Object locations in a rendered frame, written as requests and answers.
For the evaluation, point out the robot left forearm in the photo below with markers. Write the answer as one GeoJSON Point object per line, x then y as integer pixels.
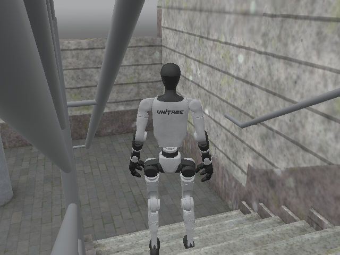
{"type": "Point", "coordinates": [136, 149]}

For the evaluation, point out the right robot hand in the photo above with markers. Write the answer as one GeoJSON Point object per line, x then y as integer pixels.
{"type": "Point", "coordinates": [208, 170]}

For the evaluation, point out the robot head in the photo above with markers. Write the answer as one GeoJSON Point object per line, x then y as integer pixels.
{"type": "Point", "coordinates": [170, 75]}

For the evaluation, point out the left robot shin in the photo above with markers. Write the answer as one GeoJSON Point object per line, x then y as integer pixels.
{"type": "Point", "coordinates": [153, 223]}

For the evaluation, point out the left robot hand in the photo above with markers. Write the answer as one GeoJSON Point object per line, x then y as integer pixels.
{"type": "Point", "coordinates": [134, 166]}

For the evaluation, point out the robot left upper arm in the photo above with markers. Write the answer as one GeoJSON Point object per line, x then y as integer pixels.
{"type": "Point", "coordinates": [142, 119]}

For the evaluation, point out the robot right forearm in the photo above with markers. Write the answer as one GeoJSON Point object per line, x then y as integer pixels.
{"type": "Point", "coordinates": [205, 151]}

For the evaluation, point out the robot right upper arm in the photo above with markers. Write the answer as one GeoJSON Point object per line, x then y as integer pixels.
{"type": "Point", "coordinates": [198, 119]}

